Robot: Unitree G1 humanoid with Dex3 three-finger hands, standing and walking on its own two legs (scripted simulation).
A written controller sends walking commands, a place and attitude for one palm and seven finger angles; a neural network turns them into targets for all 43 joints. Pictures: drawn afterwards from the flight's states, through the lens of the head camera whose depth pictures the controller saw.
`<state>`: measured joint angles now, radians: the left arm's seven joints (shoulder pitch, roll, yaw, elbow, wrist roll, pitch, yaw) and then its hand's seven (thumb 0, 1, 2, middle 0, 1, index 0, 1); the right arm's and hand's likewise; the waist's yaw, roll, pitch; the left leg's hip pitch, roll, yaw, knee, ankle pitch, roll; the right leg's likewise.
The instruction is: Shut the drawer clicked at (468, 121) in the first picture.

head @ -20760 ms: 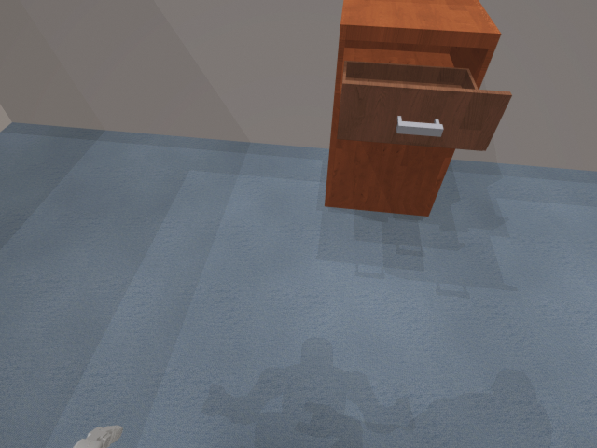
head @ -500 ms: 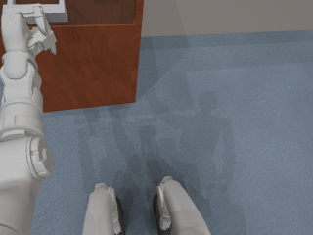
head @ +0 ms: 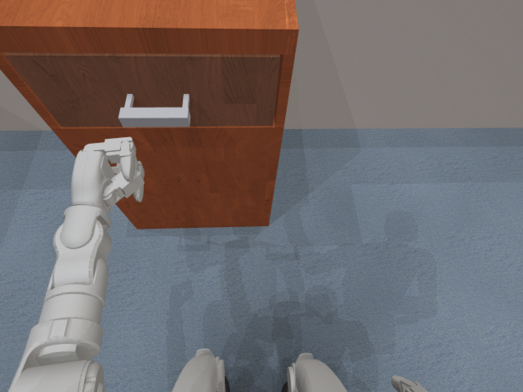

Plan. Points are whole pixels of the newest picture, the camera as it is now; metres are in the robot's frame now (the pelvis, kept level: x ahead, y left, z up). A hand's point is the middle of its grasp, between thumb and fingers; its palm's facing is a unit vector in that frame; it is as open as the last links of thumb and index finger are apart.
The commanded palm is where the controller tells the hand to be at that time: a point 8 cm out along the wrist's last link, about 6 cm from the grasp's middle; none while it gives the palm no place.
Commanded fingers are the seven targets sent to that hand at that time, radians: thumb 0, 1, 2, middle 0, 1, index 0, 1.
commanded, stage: draw the hand back to the body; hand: left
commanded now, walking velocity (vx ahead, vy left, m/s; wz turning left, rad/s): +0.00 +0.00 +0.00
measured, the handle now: (157, 108) +0.60 +0.18 -0.01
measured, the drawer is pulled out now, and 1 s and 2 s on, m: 0.00 0.00 0.00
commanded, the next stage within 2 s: step back with the hand held close in 1.12 s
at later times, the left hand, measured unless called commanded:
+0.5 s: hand (43, 252) +0.28 +0.21 +0.14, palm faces +0.22 -0.93 -0.29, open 3.3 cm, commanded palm +0.24 +0.26 +0.16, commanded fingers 0.00 0.90 0.90 -1.40 -1.60 -1.40 -1.60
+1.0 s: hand out of the picture +0.17 +0.23 +0.25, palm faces +0.44 -0.79 -0.43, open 3.3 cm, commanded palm +0.13 +0.28 +0.25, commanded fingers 0.00 0.90 0.90 -1.40 -1.60 -1.40 -1.60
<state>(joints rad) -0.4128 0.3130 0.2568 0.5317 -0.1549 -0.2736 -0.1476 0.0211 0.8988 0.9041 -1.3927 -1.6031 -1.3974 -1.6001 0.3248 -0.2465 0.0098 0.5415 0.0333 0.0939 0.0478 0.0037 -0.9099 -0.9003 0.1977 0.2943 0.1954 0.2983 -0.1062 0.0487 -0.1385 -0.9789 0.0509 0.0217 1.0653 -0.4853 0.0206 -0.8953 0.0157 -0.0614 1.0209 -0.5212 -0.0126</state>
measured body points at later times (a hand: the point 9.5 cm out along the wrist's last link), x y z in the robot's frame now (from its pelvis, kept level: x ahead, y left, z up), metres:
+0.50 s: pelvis +0.00 +0.00 +0.06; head +0.01 -0.01 +0.51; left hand +0.26 +0.26 +0.15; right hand +0.19 -0.22 -0.03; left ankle +0.00 +0.11 -0.66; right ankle -0.03 -0.12 -0.66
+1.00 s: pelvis +0.01 -0.01 +0.08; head -0.01 -0.04 +0.52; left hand +0.14 +0.27 +0.27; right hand +0.23 -0.21 +0.00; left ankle +0.00 +0.11 -0.66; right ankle -0.03 -0.12 -0.66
